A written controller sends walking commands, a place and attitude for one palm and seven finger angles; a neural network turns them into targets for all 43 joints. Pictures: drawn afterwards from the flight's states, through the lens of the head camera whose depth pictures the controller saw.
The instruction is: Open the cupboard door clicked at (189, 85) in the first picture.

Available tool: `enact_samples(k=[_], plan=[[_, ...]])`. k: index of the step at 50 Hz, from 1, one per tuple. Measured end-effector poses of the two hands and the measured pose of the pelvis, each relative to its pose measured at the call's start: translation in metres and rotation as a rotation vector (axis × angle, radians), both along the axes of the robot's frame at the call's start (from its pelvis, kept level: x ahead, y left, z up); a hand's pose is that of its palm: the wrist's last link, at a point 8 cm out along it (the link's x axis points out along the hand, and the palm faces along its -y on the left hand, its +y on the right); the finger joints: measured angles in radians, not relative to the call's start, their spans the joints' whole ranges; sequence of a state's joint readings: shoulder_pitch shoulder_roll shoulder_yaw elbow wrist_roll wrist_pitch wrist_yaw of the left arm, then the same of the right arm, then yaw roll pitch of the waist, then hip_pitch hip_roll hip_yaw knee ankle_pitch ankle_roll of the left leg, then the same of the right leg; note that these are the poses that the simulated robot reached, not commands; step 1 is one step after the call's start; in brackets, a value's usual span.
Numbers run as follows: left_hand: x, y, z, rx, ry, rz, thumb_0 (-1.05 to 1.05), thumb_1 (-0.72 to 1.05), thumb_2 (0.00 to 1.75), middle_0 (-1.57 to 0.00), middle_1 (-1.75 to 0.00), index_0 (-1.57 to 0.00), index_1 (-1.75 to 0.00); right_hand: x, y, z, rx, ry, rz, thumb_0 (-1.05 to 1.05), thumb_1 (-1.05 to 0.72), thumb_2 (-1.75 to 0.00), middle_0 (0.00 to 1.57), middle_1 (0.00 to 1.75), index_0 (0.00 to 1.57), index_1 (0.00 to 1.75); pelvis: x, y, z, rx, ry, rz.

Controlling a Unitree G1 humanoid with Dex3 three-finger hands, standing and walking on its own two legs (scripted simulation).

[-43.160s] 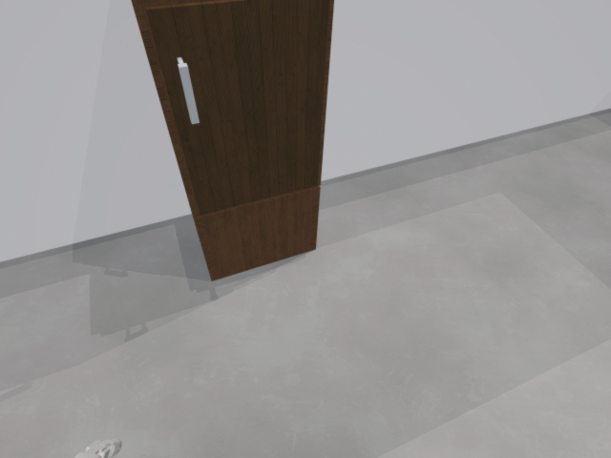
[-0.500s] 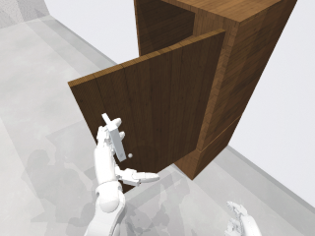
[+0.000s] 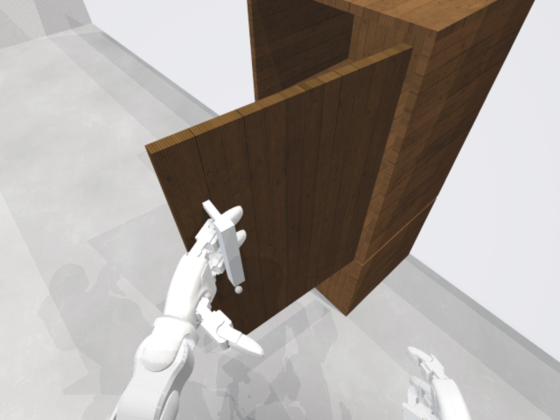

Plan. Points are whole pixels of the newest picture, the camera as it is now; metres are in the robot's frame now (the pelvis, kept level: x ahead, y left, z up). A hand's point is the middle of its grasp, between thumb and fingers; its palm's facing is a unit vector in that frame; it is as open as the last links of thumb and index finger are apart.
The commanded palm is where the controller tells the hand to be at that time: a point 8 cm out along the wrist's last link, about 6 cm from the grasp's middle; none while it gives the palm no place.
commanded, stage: slide the hand sideways off the handle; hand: left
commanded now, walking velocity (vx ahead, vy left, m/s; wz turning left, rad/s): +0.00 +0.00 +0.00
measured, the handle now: (224, 245) +0.34 +0.11 +0.08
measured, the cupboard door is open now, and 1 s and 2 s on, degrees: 84 81 81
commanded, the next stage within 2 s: draw the hand back to the body in 0.84 s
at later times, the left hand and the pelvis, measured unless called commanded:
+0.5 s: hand (198, 305) +0.25 +0.13 +0.07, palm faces -0.06 -1.00 -0.07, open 16.2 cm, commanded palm +0.22 +0.19 +0.07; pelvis +0.02 -0.01 +0.00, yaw +0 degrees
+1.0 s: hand (160, 326) +0.22 +0.17 +0.07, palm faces -0.09 -1.00 -0.04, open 16.4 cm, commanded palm +0.19 +0.23 +0.08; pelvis +0.02 +0.00 -0.01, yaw +0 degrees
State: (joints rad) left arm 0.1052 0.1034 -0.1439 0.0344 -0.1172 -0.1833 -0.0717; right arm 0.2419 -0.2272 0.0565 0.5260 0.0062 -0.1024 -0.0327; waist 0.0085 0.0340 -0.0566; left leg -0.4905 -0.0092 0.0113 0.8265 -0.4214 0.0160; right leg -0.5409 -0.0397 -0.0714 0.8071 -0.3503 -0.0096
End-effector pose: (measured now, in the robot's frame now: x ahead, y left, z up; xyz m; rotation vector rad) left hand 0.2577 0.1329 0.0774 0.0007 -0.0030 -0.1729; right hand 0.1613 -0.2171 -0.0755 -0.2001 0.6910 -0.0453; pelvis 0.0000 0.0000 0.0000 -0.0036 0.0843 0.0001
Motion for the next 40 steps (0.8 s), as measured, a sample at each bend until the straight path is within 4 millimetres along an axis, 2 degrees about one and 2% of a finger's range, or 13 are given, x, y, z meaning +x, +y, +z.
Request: enact_samples(k=[10, 19, 29, 40], plan=[[-0.002, 0.005, -0.002, 0.044, -0.002, 0.014, -0.02, -0.50, 0.30, -0.21, -0.34, -0.19, -0.34, 0.003, -0.002, 0.004, 0.009, -0.005, -0.011, 0.01, -0.90, -0.90, 0.20, 0.30, 0.20, 0.30, 0.007, -0.003, -0.001, 0.004, 0.012, -0.023], [-0.015, 0.032, -0.006, 0.059, 0.046, 0.081, -0.02, -0.50, 0.30, -0.21, -0.33, -0.21, -0.33, 0.012, -0.013, 0.001, -0.001, 0.005, -0.024, 0.01, -0.90, -0.90, 0.20, 0.30, 0.20, 0.30, 0.018, -0.009, -0.001, 0.000, 0.030, -0.019], [-0.033, 0.058, -0.005, 0.077, 0.038, 0.106, -0.02, -0.50, 0.30, -0.18, -0.32, -0.17, -0.31, 0.029, -0.024, 0.000, -0.027, -0.027, -0.011, 0.01, -0.90, -0.90, 0.20, 0.29, 0.20, 0.30, 0.028, -0.015, -0.006, -0.008, 0.056, -0.002], [-0.050, 0.084, -0.009, 0.079, 0.060, 0.114, -0.02, -0.50, 0.30, -0.16, -0.31, -0.15, -0.30, 0.041, -0.023, 0.002, -0.040, -0.070, -0.010, 0.01, -0.90, -0.90, 0.20, 0.29, 0.20, 0.30, 0.029, -0.013, -0.011, -0.021, 0.066, 0.009]])
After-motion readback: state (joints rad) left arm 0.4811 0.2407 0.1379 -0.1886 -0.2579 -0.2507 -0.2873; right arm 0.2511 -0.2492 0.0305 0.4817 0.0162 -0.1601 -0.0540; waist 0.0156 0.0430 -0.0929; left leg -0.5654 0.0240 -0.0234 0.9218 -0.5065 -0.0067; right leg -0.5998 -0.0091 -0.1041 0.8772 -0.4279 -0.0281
